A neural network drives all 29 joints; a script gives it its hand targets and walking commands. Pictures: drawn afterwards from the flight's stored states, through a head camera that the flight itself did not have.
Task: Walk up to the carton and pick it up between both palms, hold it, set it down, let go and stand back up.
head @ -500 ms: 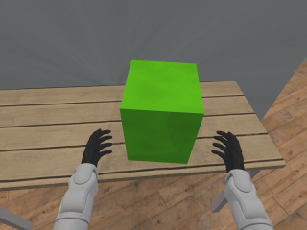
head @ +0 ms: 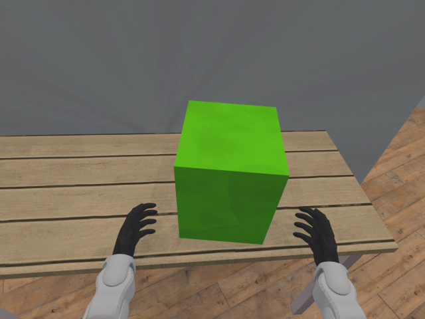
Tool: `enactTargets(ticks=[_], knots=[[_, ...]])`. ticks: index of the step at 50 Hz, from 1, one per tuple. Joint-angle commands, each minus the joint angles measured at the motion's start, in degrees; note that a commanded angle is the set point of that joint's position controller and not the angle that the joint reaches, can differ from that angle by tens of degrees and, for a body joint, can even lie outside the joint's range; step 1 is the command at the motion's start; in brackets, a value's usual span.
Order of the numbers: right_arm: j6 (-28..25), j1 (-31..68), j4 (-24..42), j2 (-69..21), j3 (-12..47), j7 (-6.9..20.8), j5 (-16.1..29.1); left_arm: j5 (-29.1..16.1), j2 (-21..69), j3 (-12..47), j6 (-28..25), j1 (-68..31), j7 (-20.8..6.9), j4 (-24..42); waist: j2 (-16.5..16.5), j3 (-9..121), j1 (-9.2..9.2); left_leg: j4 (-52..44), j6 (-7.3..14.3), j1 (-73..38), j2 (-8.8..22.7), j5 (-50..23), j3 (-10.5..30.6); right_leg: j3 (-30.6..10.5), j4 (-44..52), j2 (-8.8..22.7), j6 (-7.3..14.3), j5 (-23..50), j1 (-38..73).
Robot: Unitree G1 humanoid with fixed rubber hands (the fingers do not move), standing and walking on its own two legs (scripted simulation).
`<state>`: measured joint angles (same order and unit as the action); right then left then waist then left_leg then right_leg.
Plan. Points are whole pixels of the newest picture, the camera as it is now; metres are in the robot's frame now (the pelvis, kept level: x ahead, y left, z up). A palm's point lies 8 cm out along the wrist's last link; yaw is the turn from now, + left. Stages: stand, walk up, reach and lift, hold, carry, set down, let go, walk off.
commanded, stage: set down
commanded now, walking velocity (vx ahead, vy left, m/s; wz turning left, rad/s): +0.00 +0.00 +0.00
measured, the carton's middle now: (226, 174) +0.44 +0.02 +0.02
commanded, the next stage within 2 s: let go in 1.00 s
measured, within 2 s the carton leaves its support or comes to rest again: neither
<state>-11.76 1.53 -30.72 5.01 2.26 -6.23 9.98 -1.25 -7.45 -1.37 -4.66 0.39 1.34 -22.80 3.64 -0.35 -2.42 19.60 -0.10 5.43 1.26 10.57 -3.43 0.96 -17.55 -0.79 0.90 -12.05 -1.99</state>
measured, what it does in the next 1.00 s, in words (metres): stands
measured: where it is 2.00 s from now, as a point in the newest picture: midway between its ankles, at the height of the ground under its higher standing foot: outside the picture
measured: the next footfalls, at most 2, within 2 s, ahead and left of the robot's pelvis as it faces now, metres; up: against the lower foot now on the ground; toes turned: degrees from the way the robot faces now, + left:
none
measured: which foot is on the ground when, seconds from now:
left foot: down 0.00-1.00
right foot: down 0.00-1.00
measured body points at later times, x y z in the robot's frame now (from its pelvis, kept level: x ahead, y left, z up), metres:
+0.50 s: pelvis +0.02 +0.00 +0.00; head +0.01 +0.02 +0.45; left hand +0.22 +0.22 -0.04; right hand +0.23 -0.19 -0.02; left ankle +0.00 +0.11 -0.75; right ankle -0.02 -0.11 -0.75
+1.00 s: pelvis +0.02 -0.01 +0.00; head +0.00 +0.01 +0.45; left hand +0.22 +0.22 -0.04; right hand +0.20 -0.21 -0.05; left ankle +0.00 +0.11 -0.75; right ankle -0.02 -0.11 -0.75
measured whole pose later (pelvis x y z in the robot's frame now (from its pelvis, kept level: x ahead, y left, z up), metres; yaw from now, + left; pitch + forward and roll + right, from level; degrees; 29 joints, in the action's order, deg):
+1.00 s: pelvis +0.02 -0.01 +0.00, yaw -1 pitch -5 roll +0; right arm -12.6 -13.8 -32.0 8.2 1.3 -2.6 2.5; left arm -1.1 -10.7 -1.7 -1.2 11.9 -2.7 -20.6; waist 2.0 -1.6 -2.9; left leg 18.6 -0.6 1.8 1.8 12.0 -4.0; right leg 0.3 -16.4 -1.4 1.3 -13.1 1.5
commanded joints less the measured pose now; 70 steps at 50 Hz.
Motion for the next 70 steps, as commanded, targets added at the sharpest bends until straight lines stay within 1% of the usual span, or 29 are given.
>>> enactTargets(ticks=[1, 3, 5, 7, 9, 15, 18, 21, 24, 25, 27, 28, 29, 30, 32, 33, 35, 40, 42, 45, 48, 50, 53, 56, 62, 64, 66, 67, 70], knots=[[-3.65, 4.8, 12.26, 4.35, -1.35, 1.53, -0.96, 0.01, -3.29, 0.08, -3.85, -6.79, 1.39, 13.38, -6.45, 4.12, -0.33, 0.06, -2.27, -9.91, -0.66, -18.31, 1.07, -1.0, 4.68, -0.72, 1.52, 3.0, -9.23], [-4.56, 2.01, 14.2, 4.51, -1.73, 2.21, -1.94, -1.17, -3.08, 1.31, -4.82, -3.97, 1.88, 14.32, -6.13, 4.9, 0.36, -0.16, -2.0, -9.77, -0.46, -16.48, 1.25, -1.46, 4.27, -0.23, 1.71, 3.33, -9.12], [-5.4, 0.65, 15.19, 4.21, -2.09, 2.76, -2.25, -2.1, -3.58, 1.94, -5.79, -2.71, 2.06, 14.39, -6.21, 5.31, 0.15, -0.05, -1.74, -8.61, -0.44, -15.42, 1.2, -1.99, 3.76, 0.27, 1.74, 3.93, -8.96], [-6.15, -1.3, 13.8, 4.2, -2.0, 3.25, -2.49, -2.31, -4.27, 2.09, -6.58, -1.36, 2.13, 14.05, -6.61, 5.83, 0.04, 0.31, -1.83, -8.52, -0.35, -15.84, 1.3, -2.4, 3.24, 0.46, 1.91, 5.52, -8.81], [-6.86, -2.79, 13.0, 4.17, -1.8, 3.54, -2.49, -2.5, -4.7, 1.96, -7.2, 0.45, 2.21, 12.58, -5.75, 6.02, -0.25, 0.54, -1.85, -7.93, -0.18, -16.16, 1.34, -2.75, 2.89, 0.47, 1.95, 6.47, -8.11], [-8.13, -6.75, 6.85, 4.7, -0.57, 3.54, -2.34, -1.46, -4.89, 0.43, -6.87, 5.84, 0.31, 6.38, -4.47, 4.25, -0.66, 0.76, -1.8, -9.17, -0.48, -19.76, 1.42, -3.44, 3.42, 0.95, 1.29, 12.49, -6.48], [-8.71, -8.17, 7.67, 5.96, -0.57, 2.85, -2.55, -1.54, -5.41, -0.33, -5.9, 7.82, -1.13, 7.27, -3.06, 4.66, -0.27, 0.96, -1.84, -10.53, -0.69, -23.01, 1.56, -2.99, 3.66, 0.55, 0.81, 16.59, -4.29], [-8.32, -9.34, 8.42, 5.92, -0.79, 2.6, -3.18, -1.12, -5.75, -0.58, -4.55, 9.02, -1.87, 8.54, -3.05, 3.07, -0.07, 0.64, -1.81, -11.17, -0.83, -22.93, 1.24, -2.67, 4.59, 0.52, 0.8, 15.48, -4.72], [-6.9, -10.25, 8.13, 5.93, -1.13, 2.73, -3.6, -0.97, -6.08, -0.51, -2.93, 8.71, -1.87, 9.2, -4.16, 0.99, 0.17, 0.05, -2.1, -11.17, -0.88, -22.11, 0.82, -2.18, 5.19, 0.32, 1.19, 13.8, -5.47], [-6.46, -10.3, 8.36, 6.46, -1.14, 2.89, -3.67, -0.82, -5.91, -0.36, -2.28, 9.24, -1.8, 9.64, -4.73, 0.12, -0.21, 0.04, -2.03, -11.42, -0.65, -22.41, 0.89, -1.96, 5.47, 0.13, 1.34, 12.74, -5.8], [-5.78, -11.17, 9.54, 6.41, -1.31, 3.09, -4.01, -0.85, -6.85, -0.47, -1.63, 10.03, -1.85, 10.72, -4.06, 0.22, -0.32, 0.07, -1.84, -11.7, -0.77, -22.0, 0.64, -2.09, 5.65, 0.11, 1.21, 12.57, -5.79], [-5.62, -11.87, 9.76, 6.72, -1.82, 3.02, -4.21, -1.0, -6.83, -0.41, -1.23, 10.11, -1.9, 11.03, -4.2, 0.62, 0.5, 0.08, -1.73, -11.92, -0.81, -21.69, 0.73, -2.17, 5.56, 0.38, 1.08, 13.12, -5.8], [-5.31, -11.84, 9.64, 6.4, -1.53, 3.02, -4.46, -0.73, -6.96, -0.56, -0.76, 10.71, -1.98, 10.83, -3.87, 0.02, -0.16, 0.16, -1.79, -11.65, -0.67, -21.86, 0.45, -2.01, 5.54, 0.16, 1.13, 13.17, -6.23], [-5.26, -11.87, 10.21, 6.62, -1.97, 3.08, -4.83, -1.07, -7.58, -0.55, -0.46, 10.51, -2.1, 11.38, -3.84, 1.05, 0.3, 0.2, -1.7, -11.85, -0.87, -21.69, 0.35, -1.96, 5.53, 0.3, 0.94, 13.31, -5.98], [-4.56, -12.67, 8.8, 6.19, -1.8, 3.27, -4.98, -0.7, -7.64, -0.7, 0.49, 11.52, -2.22, 9.75, -4.73, -0.47, -0.36, 0.16, -1.5, -12.0, -0.9, -21.76, 0.4, -2.06, 5.77, 0.44, 1.13, 13.27, -6.56], [-4.57, -12.25, 9.26, 6.61, -1.76, 3.42, -5.02, -0.77, -7.84, -1.1, 0.82, 11.67, -2.28, 9.67, -4.06, 0.26, -0.6, 0.33, -1.58, -12.1, -0.89, -22.28, 0.37, -1.71, 5.8, 0.35, 1.14, 13.41, -6.65], [-4.39, -13.24, 8.1, 6.94, -1.87, 3.57, -4.97, -0.4, -7.4, -0.76, 1.55, 12.68, -2.27, 9.65, -4.98, 0.02, -0.75, 0.61, -2.2, -12.41, -0.79, -23.56, 0.4, -1.48, 5.76, 0.0, 1.24, 13.24, -6.99], [-4.03, -12.79, 8.01, 7.83, -2.24, 3.56, -6.25, -0.25, -7.55, -1.26, 2.91, 13.12, -3.1, 7.04, -2.87, -0.01, -0.88, 0.39, -1.54, -12.65, -0.82, -21.45, 0.11, -1.62, 6.17, 0.15, 0.76, 12.9, -7.25], [-3.64, -12.31, 6.9, 7.58, -2.44, 3.46, -6.66, 0.16, -7.48, -1.49, 3.39, 12.85, -3.31, 6.13, -3.08, -1.05, -0.46, 0.11, -1.49, -11.66, -1.11, -19.77, -0.04, -1.45, 6.19, 0.22, 0.69, 11.35, -7.13], [-2.86, -11.93, 5.49, 7.56, -2.6, 3.54, -7.29, 0.54, -7.51, -1.43, 4.45, 12.61, -3.57, 4.73, -3.04, -2.3, -0.7, -0.35, -1.09, -10.81, -0.91, -17.64, -0.4, -1.49, 6.35, 0.37, 0.59, 9.25, -7.61], [-2.09, -11.72, 4.92, 7.73, -2.35, 3.61, -7.34, 0.58, -7.76, -1.56, 5.52, 12.16, -3.92, 3.17, -2.39, -2.32, -0.7, -0.26, -0.91, -10.94, -1.0, -17.99, -0.44, -1.28, 6.19, 0.26, 0.34, 10.41, -7.54], [-1.55, -11.34, 4.58, 8.22, -2.74, 3.5, -8.26, 1.11, -7.41, -1.86, 6.56, 12.26, -4.28, 1.28, -1.4, -2.52, -0.93, -0.38, -0.9, -10.97, -1.07, -16.83, -0.62, -0.93, 6.47, -0.05, 0.19, 8.51, -8.08], [-1.29, -11.3, 1.84, 8.92, -3.33, 3.54, -8.97, 1.61, -7.15, -1.63, 7.59, 11.91, -4.5, -0.26, -1.61, -3.06, -0.14, -0.38, -0.96, -10.87, -0.89, -16.21, -0.66, -0.97, 6.4, 0.09, 0.23, 7.88, -8.32], [-0.6, -10.16, 1.28, 9.19, -3.12, 3.92, -8.96, 1.63, -6.89, -1.58, 8.78, 11.23, -4.65, -1.79, -1.34, -4.28, -0.72, -0.8, -0.83, -10.77, -0.83, -14.8, -0.68, -0.44, 6.6, -0.28, 0.28, 5.28, -9.43], [1.15, -8.49, -0.99, 10.24, -3.84, 4.43, -10.07, 2.38, -6.48, -1.57, 11.84, 9.09, -4.58, -4.34, -0.53, -4.66, 0.41, -1.24, -0.67, -10.4, -0.72, -11.66, -1.14, -0.14, 6.83, -0.32, 0.21, 2.29, -10.6], [1.62, -7.95, -1.0, 10.35, -3.44, 4.58, -9.99, 2.44, -6.23, -1.82, 12.71, 9.29, -4.64, -5.32, 0.33, -6.01, -0.01, -1.25, -0.48, -10.02, -0.87, -11.19, -1.39, 0.0, 6.7, -0.26, -0.25, 2.07, -10.95], [2.3, -7.7, -2.57, 11.01, -3.39, 4.71, -10.41, 2.59, -5.46, -1.4, 13.74, 8.87, -4.65, -7.23, 0.3, -6.71, 0.74, -1.47, -0.52, -9.97, -0.57, -10.01, -1.05, 0.08, 6.77, -0.38, -0.02, 0.86, -11.06], [2.56, -6.88, -2.04, 11.03, -3.52, 4.76, -10.41, 2.51, -5.47, -1.55, 14.09, 8.23, -4.72, -7.67, 1.1, -6.3, 0.51, -1.65, -0.34, -9.92, -0.64, -9.28, -1.41, 0.08, 6.97, -0.29, -0.23, 0.45, -10.74], [3.16, -6.22, -2.14, 11.16, -3.58, 4.95, -10.48, 2.95, -5.45, -2.08, 14.68, 7.73, -4.62, -7.84, 1.13, -6.56, 0.47, -2.13, 0.13, -9.17, -0.54, -8.14, -1.45, -0.07, 6.72, -0.25, -0.33, -0.18, -10.75]])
